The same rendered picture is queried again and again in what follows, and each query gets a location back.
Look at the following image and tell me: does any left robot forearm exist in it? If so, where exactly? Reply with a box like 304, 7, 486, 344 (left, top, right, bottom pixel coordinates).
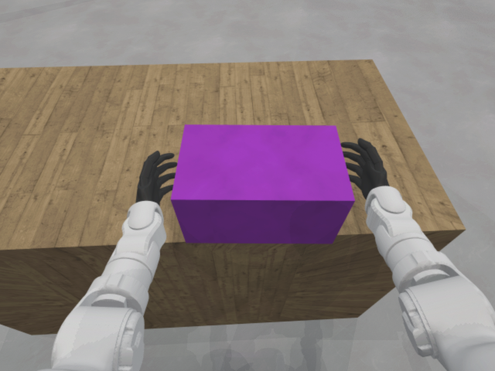
51, 201, 166, 369

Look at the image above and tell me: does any carton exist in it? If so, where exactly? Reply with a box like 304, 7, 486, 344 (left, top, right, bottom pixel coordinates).
171, 124, 355, 244

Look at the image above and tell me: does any right robot hand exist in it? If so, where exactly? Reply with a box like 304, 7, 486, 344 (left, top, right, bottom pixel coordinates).
341, 138, 389, 199

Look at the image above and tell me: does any robot right upper arm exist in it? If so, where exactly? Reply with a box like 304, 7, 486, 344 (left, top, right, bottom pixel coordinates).
398, 276, 495, 371

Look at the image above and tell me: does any right robot forearm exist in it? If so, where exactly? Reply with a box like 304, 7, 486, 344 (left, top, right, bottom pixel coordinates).
365, 186, 495, 324

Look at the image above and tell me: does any left robot hand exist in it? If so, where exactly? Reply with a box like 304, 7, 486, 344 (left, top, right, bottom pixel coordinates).
135, 151, 177, 206

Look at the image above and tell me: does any pedestal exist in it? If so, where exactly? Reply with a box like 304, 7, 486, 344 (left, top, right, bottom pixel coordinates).
0, 60, 466, 335

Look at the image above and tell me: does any robot left upper arm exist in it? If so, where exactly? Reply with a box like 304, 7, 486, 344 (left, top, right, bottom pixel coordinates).
37, 306, 145, 371

